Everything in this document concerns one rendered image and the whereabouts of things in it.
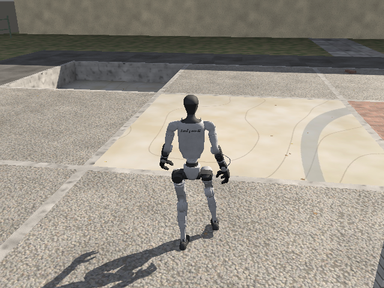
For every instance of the robot right upper arm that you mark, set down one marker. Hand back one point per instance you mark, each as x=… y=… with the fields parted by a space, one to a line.
x=212 y=136

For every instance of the robot left upper arm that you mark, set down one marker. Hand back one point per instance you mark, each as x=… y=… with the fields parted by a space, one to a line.
x=173 y=126

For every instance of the left robot foot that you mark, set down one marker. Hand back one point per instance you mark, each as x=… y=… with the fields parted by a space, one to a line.
x=183 y=245

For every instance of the robot torso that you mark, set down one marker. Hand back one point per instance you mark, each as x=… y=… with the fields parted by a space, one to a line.
x=191 y=138

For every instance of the right robot forearm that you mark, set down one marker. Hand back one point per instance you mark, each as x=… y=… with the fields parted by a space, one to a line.
x=221 y=161

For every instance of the left robot forearm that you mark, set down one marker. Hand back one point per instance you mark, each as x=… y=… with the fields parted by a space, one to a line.
x=164 y=155

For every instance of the robot right hand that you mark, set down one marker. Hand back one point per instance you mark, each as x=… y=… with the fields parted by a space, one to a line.
x=226 y=175

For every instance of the robot left hand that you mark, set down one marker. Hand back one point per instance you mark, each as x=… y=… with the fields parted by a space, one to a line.
x=165 y=167

